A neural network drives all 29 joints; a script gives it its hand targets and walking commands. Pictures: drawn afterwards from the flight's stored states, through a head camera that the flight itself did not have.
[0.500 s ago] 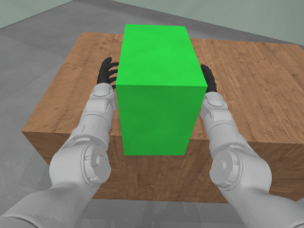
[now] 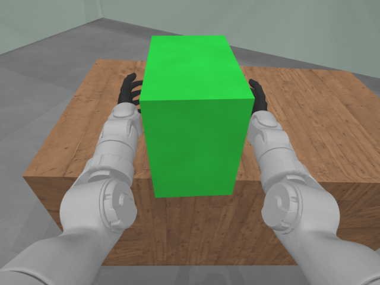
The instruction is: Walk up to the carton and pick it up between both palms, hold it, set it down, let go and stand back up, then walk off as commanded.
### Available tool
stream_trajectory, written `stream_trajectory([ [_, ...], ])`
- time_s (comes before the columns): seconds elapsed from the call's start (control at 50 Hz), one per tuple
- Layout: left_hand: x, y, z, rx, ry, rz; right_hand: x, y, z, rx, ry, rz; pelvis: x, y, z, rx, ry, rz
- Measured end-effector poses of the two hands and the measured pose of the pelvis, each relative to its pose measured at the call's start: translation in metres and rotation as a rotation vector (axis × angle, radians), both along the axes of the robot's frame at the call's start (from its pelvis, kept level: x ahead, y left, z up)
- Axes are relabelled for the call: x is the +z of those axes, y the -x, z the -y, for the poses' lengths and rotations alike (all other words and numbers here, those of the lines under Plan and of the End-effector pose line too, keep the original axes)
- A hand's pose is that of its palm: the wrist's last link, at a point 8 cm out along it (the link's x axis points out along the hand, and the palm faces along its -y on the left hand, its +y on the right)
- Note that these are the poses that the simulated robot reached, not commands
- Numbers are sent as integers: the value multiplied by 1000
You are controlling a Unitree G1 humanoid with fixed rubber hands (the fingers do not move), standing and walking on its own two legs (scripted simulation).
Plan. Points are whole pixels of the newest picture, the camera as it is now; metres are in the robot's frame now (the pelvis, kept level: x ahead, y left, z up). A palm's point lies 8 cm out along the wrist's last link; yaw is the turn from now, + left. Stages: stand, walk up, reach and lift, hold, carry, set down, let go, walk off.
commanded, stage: reach and lift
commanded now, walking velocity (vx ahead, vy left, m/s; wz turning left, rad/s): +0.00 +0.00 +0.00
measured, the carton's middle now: (191, 113) +0.48 +0.03 +0.13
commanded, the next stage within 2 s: none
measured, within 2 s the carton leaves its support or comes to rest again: neither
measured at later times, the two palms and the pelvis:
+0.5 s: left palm (124, 100) +0.39 +0.16 +0.21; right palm (263, 107) +0.40 -0.12 +0.22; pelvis -0.01 +0.00 +0.00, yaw +0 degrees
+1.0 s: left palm (119, 88) +0.39 +0.17 +0.24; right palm (267, 93) +0.40 -0.12 +0.25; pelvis -0.01 +0.00 +0.00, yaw +0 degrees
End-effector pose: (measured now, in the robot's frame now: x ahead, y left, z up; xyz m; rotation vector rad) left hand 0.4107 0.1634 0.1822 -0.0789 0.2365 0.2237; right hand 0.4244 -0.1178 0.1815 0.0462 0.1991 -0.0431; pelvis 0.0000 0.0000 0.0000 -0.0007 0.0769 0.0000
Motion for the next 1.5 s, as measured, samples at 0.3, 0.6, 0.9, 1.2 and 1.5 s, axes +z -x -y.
stream_trajectory([
  [0.3, 27, 11, -9, 0, -15, 30, 24, 10, -9, -6, -27, 28, 0, 4, 0, 0, 0, 39],
  [0.6, 36, 16, 2, -27, -25, 16, 37, 21, 2, -28, -23, 15, 0, 11, 0, 0, 0, 52],
  [0.9, 55, 19, -4, -21, -15, 18, 60, 22, -4, -21, 0, 18, 0, 8, 0, 0, 0, 57],
  [1.2, 84, 27, 3, -55, -10, 39, 99, 36, 4, -52, -24, 36, 0, 7, 0, 0, 0, 56],
  [1.5, 92, 25, 16, -87, -21, 17, 116, 38, 16, -73, -23, 11, 0, 3, 0, 0, 0, 49],
])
